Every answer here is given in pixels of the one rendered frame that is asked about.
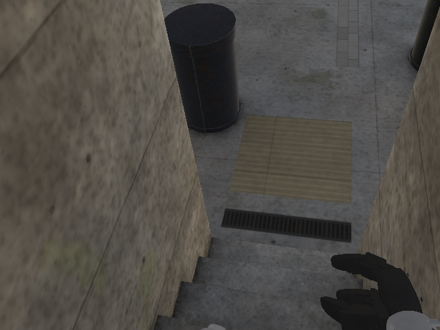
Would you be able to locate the right robot forearm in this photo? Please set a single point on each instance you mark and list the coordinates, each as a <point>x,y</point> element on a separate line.
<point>408,320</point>

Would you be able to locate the right robot hand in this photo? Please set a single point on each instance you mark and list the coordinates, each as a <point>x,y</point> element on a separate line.
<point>363,309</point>

